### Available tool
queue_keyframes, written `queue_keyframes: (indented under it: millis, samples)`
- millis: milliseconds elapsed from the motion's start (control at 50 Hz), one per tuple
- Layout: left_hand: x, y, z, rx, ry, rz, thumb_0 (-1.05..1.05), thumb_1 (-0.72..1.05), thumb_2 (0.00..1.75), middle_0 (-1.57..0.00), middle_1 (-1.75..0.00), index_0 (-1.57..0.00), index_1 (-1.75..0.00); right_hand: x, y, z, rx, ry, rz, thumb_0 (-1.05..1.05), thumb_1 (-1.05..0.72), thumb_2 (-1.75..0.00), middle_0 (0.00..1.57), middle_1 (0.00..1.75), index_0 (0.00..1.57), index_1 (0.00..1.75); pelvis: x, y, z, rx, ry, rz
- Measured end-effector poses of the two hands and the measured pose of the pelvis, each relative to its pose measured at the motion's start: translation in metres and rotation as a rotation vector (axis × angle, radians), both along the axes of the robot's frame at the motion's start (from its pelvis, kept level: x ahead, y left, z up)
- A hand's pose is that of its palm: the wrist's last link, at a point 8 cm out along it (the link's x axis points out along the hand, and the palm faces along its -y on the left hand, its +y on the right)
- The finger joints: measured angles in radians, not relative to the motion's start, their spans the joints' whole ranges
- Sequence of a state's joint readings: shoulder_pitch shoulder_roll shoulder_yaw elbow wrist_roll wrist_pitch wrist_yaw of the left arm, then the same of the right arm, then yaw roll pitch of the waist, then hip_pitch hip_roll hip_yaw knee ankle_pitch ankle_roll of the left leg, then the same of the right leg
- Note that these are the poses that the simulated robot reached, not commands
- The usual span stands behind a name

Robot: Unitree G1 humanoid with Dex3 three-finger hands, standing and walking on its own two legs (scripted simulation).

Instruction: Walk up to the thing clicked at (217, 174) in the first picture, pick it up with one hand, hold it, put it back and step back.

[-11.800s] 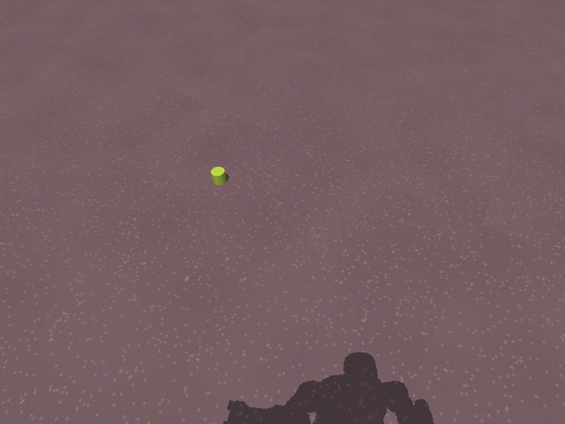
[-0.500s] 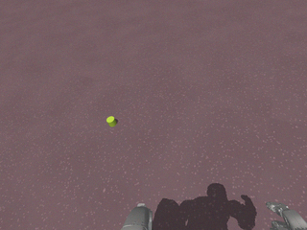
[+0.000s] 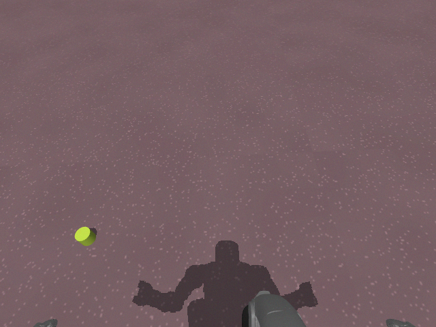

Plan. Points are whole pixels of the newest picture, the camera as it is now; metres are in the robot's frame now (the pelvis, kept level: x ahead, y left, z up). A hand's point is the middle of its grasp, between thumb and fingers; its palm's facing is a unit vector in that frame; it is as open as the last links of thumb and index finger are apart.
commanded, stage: walk up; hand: left
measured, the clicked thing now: (85, 236) +0.67 +0.62 -0.72
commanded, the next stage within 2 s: none
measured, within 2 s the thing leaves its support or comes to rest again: neither
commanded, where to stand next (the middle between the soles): +0.24 +0.78 m, yaw -53 degrees
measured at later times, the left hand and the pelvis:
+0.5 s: hand out of the picture +0.23 +0.65 -0.15, palm faces -0.18 -0.69 -0.70, open 7.4 cm; pelvis +0.10 +0.30 -0.06, yaw -14 degrees
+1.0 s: hand out of the picture +0.40 +0.80 -0.14, palm faces -0.38 -0.71 -0.59, open 7.4 cm; pelvis +0.17 +0.57 -0.03, yaw -27 degrees
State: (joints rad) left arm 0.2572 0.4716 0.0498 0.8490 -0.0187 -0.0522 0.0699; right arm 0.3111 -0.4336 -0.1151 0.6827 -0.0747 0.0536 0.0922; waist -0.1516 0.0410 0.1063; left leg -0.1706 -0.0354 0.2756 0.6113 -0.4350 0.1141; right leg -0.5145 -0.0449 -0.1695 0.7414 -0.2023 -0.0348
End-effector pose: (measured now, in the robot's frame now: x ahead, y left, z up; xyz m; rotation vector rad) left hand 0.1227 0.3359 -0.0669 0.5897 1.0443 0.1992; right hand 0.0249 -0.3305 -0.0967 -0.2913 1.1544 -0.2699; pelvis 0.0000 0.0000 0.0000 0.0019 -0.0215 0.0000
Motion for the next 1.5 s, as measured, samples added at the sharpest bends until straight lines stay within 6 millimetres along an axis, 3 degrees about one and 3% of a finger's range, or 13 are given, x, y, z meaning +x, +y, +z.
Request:
queue_keyframes:
  millis: [100,240,380,460,500,620,720,900,1040,1120,1260,1420,1500]
  samples:
    - [0.019,0.039,-0.010,0.057,-0.049,0.012,0.00,0.90,0.90,-0.20,-0.30,-0.21,-0.30,0.043,0.047,-0.033,0.030,-0.015,0.009,0.01,-0.91,-0.89,0.20,0.30,0.20,0.30,0.024,0.035,-0.023,-0.058,-0.030,-0.041]
    - [0.014,0.107,0.005,0.086,-0.037,0.031,0.01,0.90,0.90,-0.21,-0.30,-0.21,-0.30,0.125,0.119,-0.024,0.062,-0.123,0.133,0.01,-0.91,-0.89,0.20,0.30,0.20,0.30,0.046,0.107,-0.017,-0.042,-0.039,-0.077]
    - [0.045,0.228,0.002,0.152,0.029,-0.055,0.01,0.89,0.90,-0.21,-0.30,-0.22,-0.30,0.163,0.185,-0.020,-0.016,-0.229,0.086,0.01,-0.91,-0.89,0.20,0.30,0.20,0.30,0.074,0.214,-0.037,-0.025,0.009,-0.169]
    - [0.087,0.314,-0.021,0.204,0.029,-0.074,0.01,0.89,0.90,-0.21,-0.30,-0.22,-0.30,0.146,0.243,-0.029,-0.081,-0.192,0.025,0.01,-0.91,-0.89,0.20,0.30,0.20,0.30,0.091,0.278,-0.059,-0.004,0.009,-0.217]
    - [0.109,0.338,-0.030,0.208,0.038,-0.055,0.01,0.90,0.90,-0.21,-0.30,-0.21,-0.30,0.122,0.276,-0.031,-0.077,-0.147,-0.026,0.00,-0.91,-0.89,0.20,0.30,0.20,0.30,0.099,0.301,-0.056,-0.033,0.009,-0.246]
    - [0.170,0.344,-0.028,0.069,0.093,-0.174,0.01,0.90,0.90,-0.20,-0.30,-0.20,-0.30,0.048,0.371,-0.010,-0.018,0.034,-0.237,0.01,-0.91,-0.89,0.20,0.30,0.20,0.30,0.122,0.357,-0.015,-0.032,0.041,-0.305]
    - [0.206,0.352,-0.021,0.015,0.117,-0.289,0.01,0.90,0.90,-0.20,-0.30,-0.21,-0.30,0.014,0.428,-0.002,-0.015,0.116,-0.346,0.01,-0.90,-0.89,0.21,0.30,0.20,0.30,0.139,0.404,-0.002,-0.030,0.059,-0.360]
    - [0.237,0.446,-0.029,0.053,0.018,-0.280,0.01,0.90,0.90,-0.21,-0.30,-0.21,-0.30,0.055,0.512,-0.021,-0.021,0.036,-0.352,0.01,-0.90,-0.89,0.20,0.30,0.20,0.30,0.152,0.499,-0.021,-0.083,-0.009,-0.427]
    - [0.306,0.524,-0.034,0.037,-0.084,-0.432,0.01,0.89,0.90,-0.21,-0.30,-0.21,-0.30,0.100,0.578,-0.021,-0.100,-0.120,-0.327,0.01,-0.90,-0.89,0.20,0.30,0.20,0.30,0.173,0.608,-0.044,-0.045,0.008,-0.489]
    - [0.343,0.583,-0.049,0.062,-0.111,-0.450,0.01,0.90,0.90,-0.21,-0.30,-0.21,-0.30,0.097,0.645,-0.034,-0.126,-0.137,-0.376,0.01,-0.91,-0.89,0.20,0.30,0.20,0.30,0.179,0.669,-0.061,-0.015,-0.040,-0.567]
    - [0.346,0.627,-0.039,0.021,-0.043,-0.456,0.01,0.90,0.90,-0.20,-0.30,-0.20,-0.30,0.060,0.767,-0.039,0.024,-0.004,-0.493,0.01,-0.90,-0.89,0.20,0.30,0.20,0.30,0.179,0.725,-0.034,-0.052,0.018,-0.595]
    - [0.296,0.677,-0.035,0.037,0.105,-0.570,0.01,0.90,0.90,-0.20,-0.30,-0.21,-0.30,0.030,0.840,-0.062,0.069,0.015,-0.590,0.01,-0.90,-0.89,0.21,0.30,0.20,0.30,0.170,0.806,-0.029,-0.048,0.001,-0.711]
    - [0.292,0.715,-0.030,0.042,0.105,-0.579,0.01,0.90,0.90,-0.21,-0.30,-0.21,-0.30,0.020,0.879,-0.059,0.080,0.001,-0.636,0.01,-0.90,-0.89,0.20,0.30,0.20,0.30,0.168,0.844,-0.026,-0.013,-0.028,-0.732]
